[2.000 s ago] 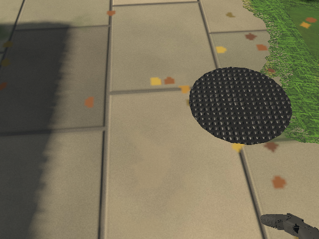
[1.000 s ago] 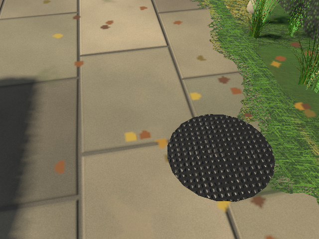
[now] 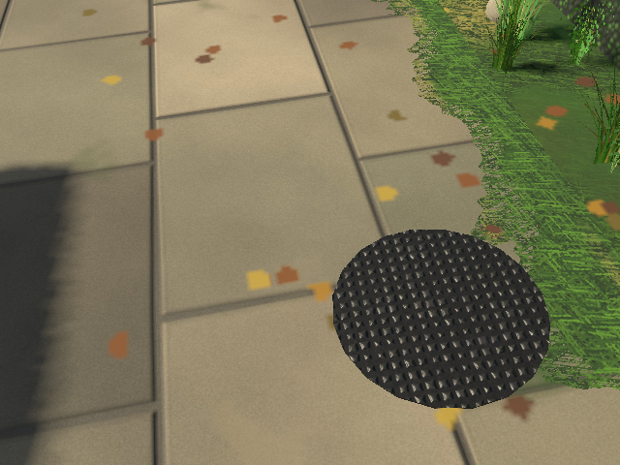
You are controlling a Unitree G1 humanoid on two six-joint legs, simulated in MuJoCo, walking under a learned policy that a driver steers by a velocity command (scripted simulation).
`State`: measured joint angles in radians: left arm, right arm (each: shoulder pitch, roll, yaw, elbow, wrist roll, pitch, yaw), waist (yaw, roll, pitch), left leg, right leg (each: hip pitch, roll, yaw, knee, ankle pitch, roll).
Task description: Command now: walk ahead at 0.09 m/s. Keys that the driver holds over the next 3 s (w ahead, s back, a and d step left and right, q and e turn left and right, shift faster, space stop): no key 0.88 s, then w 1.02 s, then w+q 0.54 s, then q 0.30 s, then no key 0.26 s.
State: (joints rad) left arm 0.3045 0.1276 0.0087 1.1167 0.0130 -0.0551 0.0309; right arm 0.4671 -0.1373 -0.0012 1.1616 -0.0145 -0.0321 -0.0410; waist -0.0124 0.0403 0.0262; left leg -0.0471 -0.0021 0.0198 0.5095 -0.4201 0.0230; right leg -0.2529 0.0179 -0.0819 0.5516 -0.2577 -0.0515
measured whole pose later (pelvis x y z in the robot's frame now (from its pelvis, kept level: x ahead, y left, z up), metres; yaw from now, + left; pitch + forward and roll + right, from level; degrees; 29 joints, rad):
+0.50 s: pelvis +0.04 +0.00 +0.01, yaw +0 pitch -2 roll +0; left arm 0.31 0.12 0.00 1.14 0.00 -0.02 0.05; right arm 0.31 -0.12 0.01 1.14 -0.01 -0.02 -0.05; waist 0.00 0.01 0.05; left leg -0.05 0.00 0.04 0.38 -0.31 0.01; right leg -0.10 0.02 -0.07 0.39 -0.26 -0.04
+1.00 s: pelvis +0.03 +0.01 +0.01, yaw +0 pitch -2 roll +0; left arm 0.35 0.12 0.01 1.16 0.01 0.00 0.04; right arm 0.38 -0.11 0.00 1.15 -0.01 -0.01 -0.04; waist 0.00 0.00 0.02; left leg -0.08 -0.02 0.05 0.43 -0.33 0.04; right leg -0.15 0.01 -0.05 0.48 -0.35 -0.04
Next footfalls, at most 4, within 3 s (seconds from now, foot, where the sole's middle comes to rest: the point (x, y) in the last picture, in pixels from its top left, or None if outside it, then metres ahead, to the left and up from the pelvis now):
0.16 left None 0.02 0.11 -0.77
1.24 right None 0.17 -0.12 -0.77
1.74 left None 0.51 0.03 -0.77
2.30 right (384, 329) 0.84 -0.13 -0.77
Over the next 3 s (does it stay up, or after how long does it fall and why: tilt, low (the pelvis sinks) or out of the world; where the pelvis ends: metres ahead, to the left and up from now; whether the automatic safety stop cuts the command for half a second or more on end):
stays up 0.87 0.01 0.01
